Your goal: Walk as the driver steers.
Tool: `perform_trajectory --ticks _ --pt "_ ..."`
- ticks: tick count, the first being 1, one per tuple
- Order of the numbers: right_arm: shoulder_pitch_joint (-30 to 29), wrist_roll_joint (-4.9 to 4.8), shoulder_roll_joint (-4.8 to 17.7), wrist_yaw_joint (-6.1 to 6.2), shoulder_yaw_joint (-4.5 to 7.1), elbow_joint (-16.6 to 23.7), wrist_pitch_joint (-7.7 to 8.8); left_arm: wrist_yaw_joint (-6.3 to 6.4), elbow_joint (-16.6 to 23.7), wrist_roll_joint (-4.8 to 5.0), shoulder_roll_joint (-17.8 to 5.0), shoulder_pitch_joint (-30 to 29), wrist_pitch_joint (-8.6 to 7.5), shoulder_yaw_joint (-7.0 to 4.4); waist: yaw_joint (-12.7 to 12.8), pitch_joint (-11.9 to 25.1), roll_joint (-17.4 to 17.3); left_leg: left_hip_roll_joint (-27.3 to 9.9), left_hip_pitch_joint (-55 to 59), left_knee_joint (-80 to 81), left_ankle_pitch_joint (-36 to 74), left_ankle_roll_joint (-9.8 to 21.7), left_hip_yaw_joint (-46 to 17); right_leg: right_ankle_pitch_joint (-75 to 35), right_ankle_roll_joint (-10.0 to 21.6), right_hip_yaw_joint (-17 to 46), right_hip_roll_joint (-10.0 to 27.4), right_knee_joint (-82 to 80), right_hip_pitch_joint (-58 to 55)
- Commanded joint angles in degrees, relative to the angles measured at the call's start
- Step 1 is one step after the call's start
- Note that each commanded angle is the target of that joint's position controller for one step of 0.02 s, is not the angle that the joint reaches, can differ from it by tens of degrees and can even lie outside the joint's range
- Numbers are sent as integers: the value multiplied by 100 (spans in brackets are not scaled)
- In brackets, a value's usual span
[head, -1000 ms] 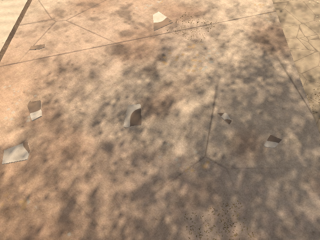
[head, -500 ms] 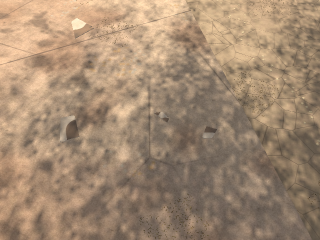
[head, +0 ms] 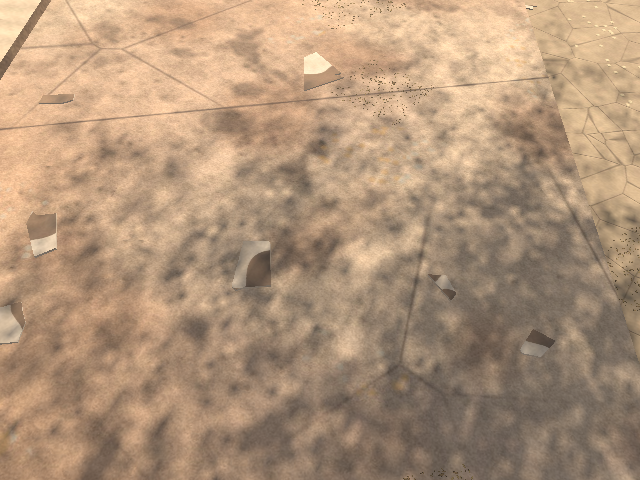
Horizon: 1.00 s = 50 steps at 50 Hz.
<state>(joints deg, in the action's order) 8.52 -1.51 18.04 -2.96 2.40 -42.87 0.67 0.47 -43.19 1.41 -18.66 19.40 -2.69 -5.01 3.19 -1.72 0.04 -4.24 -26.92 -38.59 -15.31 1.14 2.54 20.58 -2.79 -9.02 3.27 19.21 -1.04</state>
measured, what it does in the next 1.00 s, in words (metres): walks ahead: left foot, then right foot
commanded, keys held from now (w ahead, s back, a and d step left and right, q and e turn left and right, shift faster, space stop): w+q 0.46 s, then w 0.16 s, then w+e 0.38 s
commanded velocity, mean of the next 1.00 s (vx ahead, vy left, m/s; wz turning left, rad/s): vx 0.47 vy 0.00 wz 0.26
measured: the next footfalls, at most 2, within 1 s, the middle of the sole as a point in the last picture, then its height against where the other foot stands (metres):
left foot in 0.02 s outside the picture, level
right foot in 0.54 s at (335, 468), level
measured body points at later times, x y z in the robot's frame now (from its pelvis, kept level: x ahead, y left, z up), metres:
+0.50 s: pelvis +0.26 +0.05 +0.00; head +0.29 +0.09 +0.45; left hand +0.45 +0.34 -0.06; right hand +0.34 -0.24 -0.10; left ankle +0.08 +0.11 -0.73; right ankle +0.47 -0.02 -0.71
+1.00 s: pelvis +0.53 +0.15 +0.00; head +0.55 +0.17 +0.45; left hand +0.44 +0.43 -0.12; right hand +0.83 +0.01 -0.05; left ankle +0.61 +0.30 -0.73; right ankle +0.46 -0.01 -0.73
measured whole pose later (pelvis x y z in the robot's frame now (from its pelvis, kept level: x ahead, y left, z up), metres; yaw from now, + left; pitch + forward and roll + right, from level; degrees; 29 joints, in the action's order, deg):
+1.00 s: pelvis +0.53 +0.15 +0.00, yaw +13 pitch +2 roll -2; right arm 0.8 -0.3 15.6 -1.2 0.7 -35.9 6.2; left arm 0.1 -46.2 1.5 -17.1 26.0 -3.1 -3.7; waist 6.5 -1.2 -1.5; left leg -1.2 -24.5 -26.6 -3.8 0.2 -3.9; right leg 21.8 0.0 7.5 -2.9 23.8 3.4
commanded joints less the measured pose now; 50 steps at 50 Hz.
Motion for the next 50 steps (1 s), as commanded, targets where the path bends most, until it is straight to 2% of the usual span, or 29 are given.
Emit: perform_trajectory --ticks 1,2,3,4,5,6,7,8,11,15,20,23,25,26,27,28,29,30,31,32,33,34,37,39,41,46,48,49,50 --pt "810 -29 791 44 323 165 47 -32 404 -4 -777 -447 -76 -171 -768 234 175 555 1900 385 63 386 420 -1876 824 135 1064 962 1366" --pt "1844 -90 1290 125 550 -64 35 -21 536 -140 -478 -477 -96 -46 -1220 752 -579 184 3189 748 -208 738 -535 -1775 425 -260 630 2965 2249" --pt "1898 -14 2065 151 640 91 128 6 1030 -235 107 -432 -207 142 -840 1158 -2169 -1312 4079 2159 -2007 1853 -4441 1357 8 365 -497 5058 4301" --pt "1686 3 1546 89 478 264 279 -17 985 29 -483 -759 -351 47 -1049 1183 -1078 -1638 4068 2895 -2614 1936 -5144 1181 128 1451 -365 5629 4852" --pt "1436 42 1197 80 373 278 362 -64 1046 181 -720 -946 -437 -10 -919 603 -897 -1606 3691 2832 -2296 1793 -4482 658 328 1413 -87 5604 5196" --pt "1186 45 990 71 312 330 394 -42 968 80 -738 -920 -488 -10 -745 325 -445 -1350 3195 2676 -1558 1593 -3830 191 434 1382 146 5264 4958" --pt "883 63 854 96 270 399 373 -16 899 -97 -697 -892 -506 -24 -570 176 -247 -1102 2725 2602 -831 1440 -3256 -222 422 1409 309 4786 4646" --pt "695 135 764 128 224 496 361 -33 862 -162 -677 -822 -476 -43 -422 142 -382 -854 2363 2683 -343 1350 -2836 -531 404 1437 383 4507 4251" --pt "726 114 806 229 241 524 381 -73 837 -231 -521 -836 -346 -28 -336 92 -338 -573 2058 2823 1075 1384 -2144 -1126 155 1238 225 3893 4032" --pt "1092 47 856 371 274 336 337 -73 1065 -213 -224 -1667 -326 84 -554 -108 -364 -238 1866 2738 1709 1153 -1646 -2245 -93 1156 -65 2310 3950" --pt "1593 -32 878 452 312 109 256 -241 1277 -115 -173 -2603 -446 137 -868 -215 -456 -338 2094 2478 1496 1030 -1974 -2760 -17 1187 -333 1065 3615" --pt "1612 -30 889 510 347 63 171 -297 1271 -105 -321 -2593 -512 81 -754 -180 -570 -539 2527 2091 1800 933 -2317 -2484 165 1316 -369 753 3375" --pt "1535 21 879 516 368 59 134 -277 1131 -109 -468 -2102 -536 9 -530 41 -759 -596 2752 1667 2926 829 -2294 -2025 366 1158 -423 746 2774" --pt "1478 53 811 490 340 77 122 -234 975 -122 -632 -1491 -550 -85 -219 473 -771 -385 2751 1000 3825 711 -2114 -2093 546 950 -514 597 1890" --pt "1377 103 668 452 264 173 114 -192 861 -182 -793 -691 -547 -145 208 1223 -724 -111 2219 -122 3694 552 -1947 -2129 850 1213 -109 807 415" --pt "1872 261 211 432 110 242 146 -160 798 -256 -1177 130 -509 -213 207 2217 387 514 873 -1921 1348 307 -1644 -2042 1411 2764 1072 1179 -1554" --pt "2620 -24 35 403 32 156 205 -243 452 -189 -1113 461 -470 -226 -71 2732 2149 1119 -819 -3599 -1810 3 -1410 -561 2222 5464 2089 185 -2637" --pt "2117 -117 663 403 149 116 237 -239 554 -69 -590 185 -454 -103 95 1858 1070 700 -1350 -3991 -1488 0 -1598 518 1952 5324 1866 -215 -1961" --pt "1295 -114 850 393 195 295 248 -203 580 -82 -378 -196 -415 -35 173 1036 440 471 -1407 -3914 -989 8 -1346 322 1719 4306 1611 -282 -1091" --pt "805 -12 734 388 166 443 273 -211 538 -135 -368 -423 -393 6 38 442 23 290 -1306 -3624 -723 5 -1146 -497 1664 3715 1338 -448 -183" --pt "638 110 666 372 182 524 310 -209 492 -165 -322 -554 -391 31 -133 245 53 77 -1165 -3210 -493 12 -1055 -1062 1665 3351 1124 -547 297" --pt "704 116 535 339 160 530 335 -200 473 -201 -305 -583 -389 53 -276 189 234 -21 -918 -2973 -396 3 -993 -1455 1661 3128 955 -675 594" --pt "698 172 222 304 50 560 370 -177 362 -59 -383 -490 -399 39 -400 166 418 -100 -789 -1992 -450 -144 -730 -2075 1829 2732 805 -921 919" --pt "246 232 86 280 -41 722 424 -122 313 -17 -594 -428 -358 -25 -294 53 382 -82 -643 -1071 12 -266 -615 -2099 1823 2450 706 -1036 1183" --pt "-202 197 62 234 -79 801 482 -80 260 1 -730 -311 -298 -68 -147 -2 377 80 -239 -172 869 -334 -539 -2033 1665 2184 527 -1031 1435" --pt "-771 94 367 165 34 974 581 -31 97 64 -815 217 -157 -96 -32 69 474 332 468 860 1544 -310 -676 -1526 1333 2534 674 -599 1202" --pt "-514 72 511 183 128 920 605 -14 98 47 -794 186 -103 -93 -274 146 537 331 1051 1141 1313 -151 -631 -1379 1151 2653 664 -198 1207" --pt "-86 91 635 221 213 807 607 -11 109 14 -653 196 -88 -47 -501 337 520 312 1721 1284 1133 -22 -567 -1535 1010 2568 453 271 1363" --pt "626 165 887 277 314 729 615 -29 198 -51 -347 132 -100 64 -869 865 249 -287 2807 1281 889 256 -1067 -1225 797 2307 98 1483 1847"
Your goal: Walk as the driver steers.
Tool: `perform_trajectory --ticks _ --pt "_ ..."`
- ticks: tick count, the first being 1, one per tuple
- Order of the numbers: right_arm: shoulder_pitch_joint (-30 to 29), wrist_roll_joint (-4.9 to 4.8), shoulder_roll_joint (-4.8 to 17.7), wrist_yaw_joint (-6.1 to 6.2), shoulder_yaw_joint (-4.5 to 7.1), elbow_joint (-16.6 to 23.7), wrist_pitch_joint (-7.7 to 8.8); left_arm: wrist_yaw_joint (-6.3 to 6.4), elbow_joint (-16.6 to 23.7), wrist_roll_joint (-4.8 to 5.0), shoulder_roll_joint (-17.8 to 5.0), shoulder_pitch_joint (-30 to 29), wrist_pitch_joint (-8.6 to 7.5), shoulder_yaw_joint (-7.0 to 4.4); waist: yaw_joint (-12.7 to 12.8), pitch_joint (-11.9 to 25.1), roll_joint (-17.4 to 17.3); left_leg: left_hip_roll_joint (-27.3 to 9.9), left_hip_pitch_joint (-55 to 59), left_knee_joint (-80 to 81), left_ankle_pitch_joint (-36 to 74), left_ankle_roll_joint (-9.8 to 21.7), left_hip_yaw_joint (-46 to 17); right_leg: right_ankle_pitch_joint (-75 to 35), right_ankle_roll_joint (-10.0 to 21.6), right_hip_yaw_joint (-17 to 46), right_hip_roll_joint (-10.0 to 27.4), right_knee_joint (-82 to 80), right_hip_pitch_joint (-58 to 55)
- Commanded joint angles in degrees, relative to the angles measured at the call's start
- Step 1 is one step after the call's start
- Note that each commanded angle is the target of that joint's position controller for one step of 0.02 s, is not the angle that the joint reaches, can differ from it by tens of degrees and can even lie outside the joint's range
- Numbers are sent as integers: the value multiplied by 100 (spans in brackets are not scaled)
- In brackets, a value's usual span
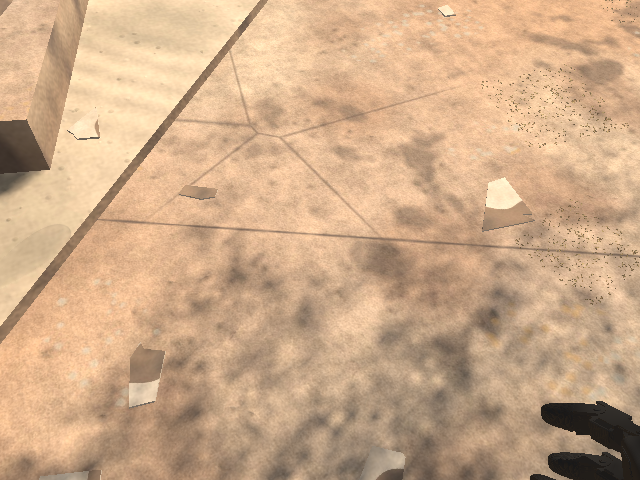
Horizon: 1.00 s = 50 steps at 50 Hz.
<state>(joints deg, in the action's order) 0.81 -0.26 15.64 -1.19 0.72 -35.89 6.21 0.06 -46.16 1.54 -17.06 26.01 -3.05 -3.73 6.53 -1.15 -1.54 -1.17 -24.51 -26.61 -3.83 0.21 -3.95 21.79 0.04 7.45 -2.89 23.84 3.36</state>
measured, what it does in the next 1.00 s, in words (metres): walks ahead, turning right: right foot, then left foot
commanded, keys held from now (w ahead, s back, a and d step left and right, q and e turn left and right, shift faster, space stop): w+e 0.86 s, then e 0.02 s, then no key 0.12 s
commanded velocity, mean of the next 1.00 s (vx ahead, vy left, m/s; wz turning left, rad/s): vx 0.48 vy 0.00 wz -0.54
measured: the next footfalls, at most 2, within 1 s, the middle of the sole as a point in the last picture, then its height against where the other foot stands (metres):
right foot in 0.50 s outside the picture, level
left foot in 0.98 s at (425, 374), level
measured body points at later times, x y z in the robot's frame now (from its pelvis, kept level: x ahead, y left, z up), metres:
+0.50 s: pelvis +0.25 -0.04 -0.01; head +0.29 -0.06 +0.44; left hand +0.55 +0.11 -0.08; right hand +0.17 -0.33 -0.13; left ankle +0.11 +0.13 -0.73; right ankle +0.35 -0.16 -0.73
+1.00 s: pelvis +0.52 -0.12 -0.01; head +0.54 -0.15 +0.44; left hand +0.72 +0.11 -0.12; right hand +0.59 -0.46 -0.07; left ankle +0.69 -0.10 -0.73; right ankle +0.35 -0.16 -0.73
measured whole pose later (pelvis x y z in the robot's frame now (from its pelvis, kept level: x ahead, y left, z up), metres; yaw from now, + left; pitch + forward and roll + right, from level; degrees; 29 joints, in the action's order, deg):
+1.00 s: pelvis +0.52 -0.12 -0.01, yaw -35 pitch +2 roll +0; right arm 1.8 1.7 16.4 -1.5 2.0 -38.1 6.9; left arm 1.5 -41.6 0.7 -18.3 21.3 -0.9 -4.4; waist 4.5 -1.6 -0.8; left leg 0.9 -26.7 -26.9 -1.1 0.3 -2.2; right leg 27.2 2.6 12.6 -5.9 34.1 6.1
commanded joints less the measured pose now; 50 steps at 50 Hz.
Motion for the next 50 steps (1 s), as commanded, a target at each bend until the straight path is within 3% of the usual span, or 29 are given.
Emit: perform_trajectory --ticks 1,2,3,5,6,10,15,18,21,23,24,25,26,27,28,29,30,31,32,35,40,43,44,47,48,49,50 --pt "2068 139 1622 145 609 -38 -12 24 681 -82 -5 -132 -113 91 -1242 1652 -937 -1934 4306 250 -870 966 -2217 433 147 -93 35 2964 2946" --pt "2248 101 1488 82 595 -185 -72 44 764 88 -247 107 -140 61 -1149 1776 -1676 -2395 4345 872 -2217 1412 -3869 1295 73 -55 111 4189 3949" --pt "1960 51 1041 69 482 -145 -72 59 698 152 -699 -193 -101 -72 -1163 1040 -960 -2149 3747 1036 -2609 1247 -3345 800 62 110 405 4690 4237" --pt "1390 67 613 53 353 -149 -72 51 750 47 -698 -659 -20 -110 -954 331 -475 -1664 2683 1216 -1459 1035 -1927 -11 9 -59 722 4567 4044" --pt "1213 103 506 55 329 -181 -60 29 782 19 -626 -732 25 -128 -826 153 -553 -1501 2316 1359 -977 998 -1472 -250 -12 -55 862 4384 3873" --pt "1153 83 660 85 431 -364 57 -39 955 -9 -304 -984 156 -68 -695 -36 -352 -1414 1867 1775 178 1094 -437 -844 -127 -152 993 3906 3701" --pt "1266 48 944 136 513 -581 13 -185 1202 -27 -171 -1712 100 26 -899 -197 -149 -1295 2028 1872 740 1004 563 -2102 -92 -408 937 2322 3561" --pt "1533 -15 1110 152 559 -734 -56 -289 1420 -20 -152 -2282 83 62 -1085 -359 -70 -1374 2296 1833 796 906 896 -2257 46 -681 853 1658 3463" --pt "1703 -104 1256 154 610 -854 -163 -369 1631 -14 -261 -2589 95 30 -1075 -402 -117 -1513 2802 1492 1514 763 1135 -1781 281 -906 714 1294 3405" --pt "1695 -140 1438 189 662 -853 -241 -379 1663 -44 -460 -2351 131 -73 -821 -76 -318 -1497 2994 701 3428 637 1361 -1196 521 -1235 344 1229 2746" --pt "1670 -160 1501 211 678 -840 -288 -361 1561 -48 -655 -1820 157 -187 -482 270 -347 -1421 2916 -141 4197 556 1491 -1053 683 -1376 93 1130 1991" --pt "1637 -168 1410 236 634 -803 -307 -291 1310 -26 -949 -868 193 -371 34 770 -220 -1220 2320 -1366 4076 371 1651 -1382 906 -1354 -124 806 565" --pt "1828 29 1034 238 485 -682 -270 -159 1133 15 -1428 -65 269 -534 242 1293 617 -920 742 -3203 1430 108 1642 -1543 1270 55 763 770 -1213" --pt "2241 161 397 155 264 -327 -108 -169 1282 18 -1909 -392 183 -535 -460 1951 1720 279 -1512 -4935 -3132 -176 759 -180 2350 3495 2075 -33 -2642" --pt "1499 -57 989 86 371 -282 61 -208 1366 -5 -1359 -266 92 -397 58 2094 912 95 -2074 -5311 -2946 -91 -193 268 2233 3839 2179 -653 -2606" --pt "1092 -214 1119 58 404 -113 146 -219 1285 -44 -1118 -461 13 -314 4 1222 745 -117 -2388 -5066 -2338 13 -114 -181 1991 3003 2007 -745 -1943" --pt "1082 -127 1029 101 373 -160 185 -212 1293 -34 -994 -787 -23 -272 -268 773 276 -354 -2116 -4594 -1870 28 -98 -842 1813 2345 1739 -731 -1113" --pt "1130 19 1035 139 399 -212 178 -195 1347 -66 -861 -1123 -29 -231 -497 523 220 -500 -1730 -4131 -1595 -32 -102 -1523 1702 1867 1526 -771 -421" --pt "1251 65 1048 134 420 -244 117 -169 1421 -138 -753 -1312 -36 -185 -682 460 349 -592 -1358 -3950 -1402 -78 -146 -1957 1675 1605 1377 -896 24" --pt "1267 132 840 140 377 -253 -42 -88 1308 -115 -803 -1315 -82 -198 -791 336 371 -523 -1055 -3355 -1092 -347 17 -2773 1754 1139 1201 -1086 730" --pt "147 106 505 91 232 30 -34 60 1043 -44 -958 -915 -16 -245 -395 62 535 -142 -715 -1222 655 -491 100 -2173 1339 669 739 -1015 1160" --pt "-298 7 584 7 242 160 29 84 875 0 -1017 -612 21 -269 -229 11 600 47 -387 -561 965 -430 22 -1711 1239 999 869 -858 1044" --pt "-331 20 671 -10 276 185 47 98 830 9 -990 -572 50 -267 -253 -27 633 93 -369 -351 874 -373 -45 -1898 1180 1133 890 -624 869" --pt "18 93 840 -50 373 98 109 165 757 -49 -880 -580 153 -255 -417 179 870 159 -38 -88 527 -96 -13 -2859 919 1373 1003 204 272" --pt "363 139 850 -33 404 3 137 174 788 -51 -783 -707 173 -225 -621 346 866 179 452 182 806 49 122 -3244 769 1302 843 613 242" --pt "745 234 984 -4 442 -30 174 166 854 -86 -569 -727 164 -150 -814 767 719 -160 1351 240 1732 275 -7 -3235 539 1103 517 1380 434" --pt "1271 360 1344 19 497 -25 175 160 943 -196 -256 -294 138 -34 -787 1651 -312 -1363 3148 -329 3799 853 -1104 -1166 212 778 44 2971 1508"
